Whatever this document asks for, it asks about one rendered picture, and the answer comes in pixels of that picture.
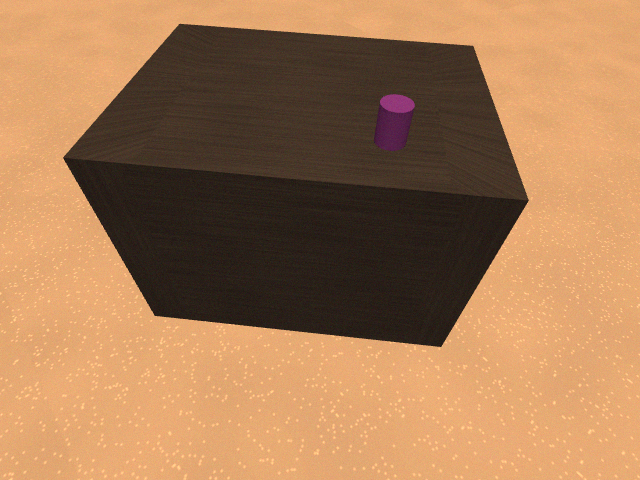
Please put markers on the can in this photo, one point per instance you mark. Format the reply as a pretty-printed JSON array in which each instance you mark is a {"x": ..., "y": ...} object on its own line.
[{"x": 393, "y": 122}]

